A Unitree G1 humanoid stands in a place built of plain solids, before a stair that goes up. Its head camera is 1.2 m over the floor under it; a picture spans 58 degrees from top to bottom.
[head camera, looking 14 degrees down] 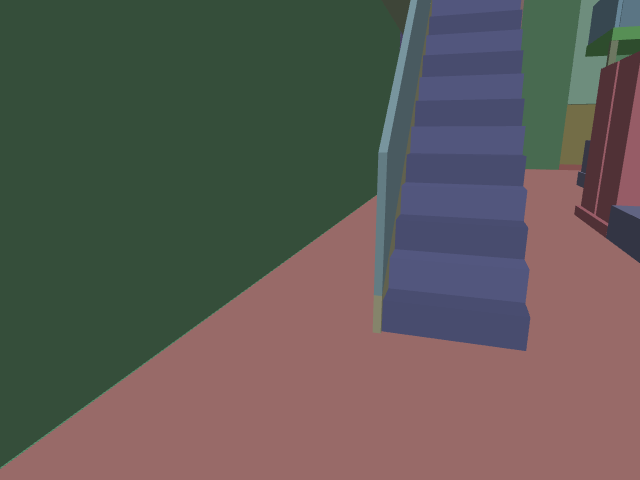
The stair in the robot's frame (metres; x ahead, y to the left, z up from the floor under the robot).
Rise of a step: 0.21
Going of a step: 0.22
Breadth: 0.83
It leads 18 degrees to the right of straight ahead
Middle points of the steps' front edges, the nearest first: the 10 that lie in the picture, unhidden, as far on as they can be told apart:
2.34 -0.77 0.21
2.55 -0.84 0.42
2.76 -0.91 0.62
2.97 -0.97 0.83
3.18 -1.04 1.04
3.39 -1.11 1.24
3.60 -1.18 1.45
3.81 -1.24 1.66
4.02 -1.31 1.87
4.23 -1.38 2.07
